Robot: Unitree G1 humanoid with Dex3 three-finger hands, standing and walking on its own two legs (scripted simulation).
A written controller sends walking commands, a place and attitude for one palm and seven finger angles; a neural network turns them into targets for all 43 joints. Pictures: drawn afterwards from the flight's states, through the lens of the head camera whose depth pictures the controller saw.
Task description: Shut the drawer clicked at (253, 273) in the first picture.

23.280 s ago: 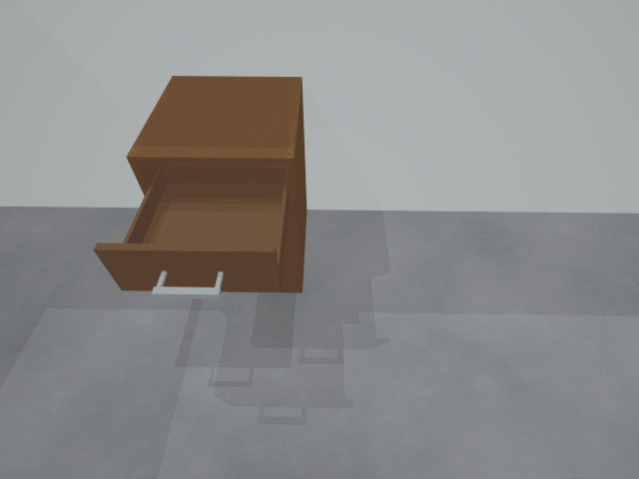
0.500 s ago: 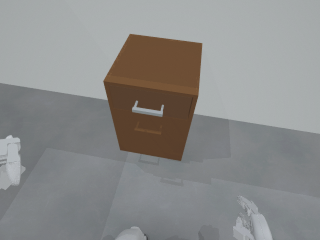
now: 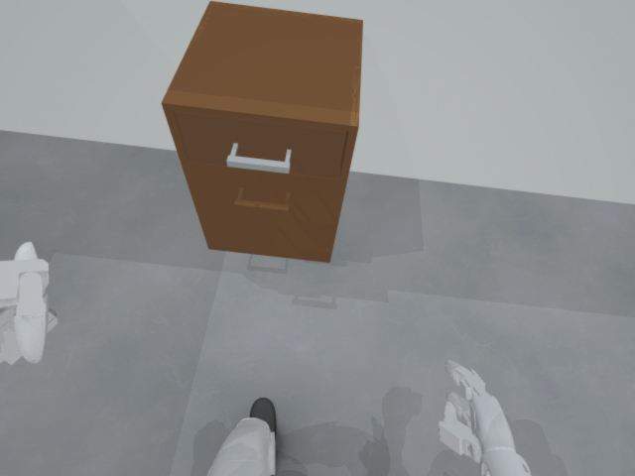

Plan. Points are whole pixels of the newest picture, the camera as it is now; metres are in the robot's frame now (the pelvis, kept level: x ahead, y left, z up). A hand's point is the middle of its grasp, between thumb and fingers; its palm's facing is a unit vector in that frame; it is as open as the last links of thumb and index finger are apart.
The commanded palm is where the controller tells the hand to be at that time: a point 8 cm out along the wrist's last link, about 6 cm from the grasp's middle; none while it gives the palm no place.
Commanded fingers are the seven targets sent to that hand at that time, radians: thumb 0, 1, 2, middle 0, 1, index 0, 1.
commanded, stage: stop stepping back and stand still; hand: left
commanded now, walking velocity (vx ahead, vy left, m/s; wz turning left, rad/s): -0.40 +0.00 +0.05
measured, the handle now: (260, 157) +0.77 +0.18 -0.22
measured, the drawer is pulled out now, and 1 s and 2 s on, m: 0.00 0.00 0.00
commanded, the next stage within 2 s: let the arm hang, fingers relaxed in 0.78 s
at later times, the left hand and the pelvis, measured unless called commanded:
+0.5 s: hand out of the picture +0.15 +0.25 +0.18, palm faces +0.40 -0.82 -0.41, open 3.3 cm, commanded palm +0.08 +0.29 +0.20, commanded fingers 0.00 0.90 0.90 -1.40 -1.60 -1.40 -1.60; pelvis -0.04 +0.00 +0.01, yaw +1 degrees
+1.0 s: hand (84, 438) +0.15 +0.26 +0.01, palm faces +0.18 -0.88 -0.43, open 3.1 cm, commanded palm none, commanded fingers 0.00 0.90 0.90 -1.12 -1.30 -1.12 -1.30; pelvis -0.04 +0.01 +0.00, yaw +1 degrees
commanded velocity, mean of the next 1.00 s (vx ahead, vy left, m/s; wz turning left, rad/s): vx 0.05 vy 0.00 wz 0.00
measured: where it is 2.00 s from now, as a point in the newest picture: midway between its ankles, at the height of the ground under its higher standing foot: outside the picture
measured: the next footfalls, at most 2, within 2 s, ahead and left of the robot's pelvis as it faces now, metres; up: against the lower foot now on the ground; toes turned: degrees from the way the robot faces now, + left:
left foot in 0.48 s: -0.01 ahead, +0.13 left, +0.00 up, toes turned +3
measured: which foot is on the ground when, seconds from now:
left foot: down 0.00-0.24, up 0.26-0.46, down 0.48-1.00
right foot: down 0.00-1.00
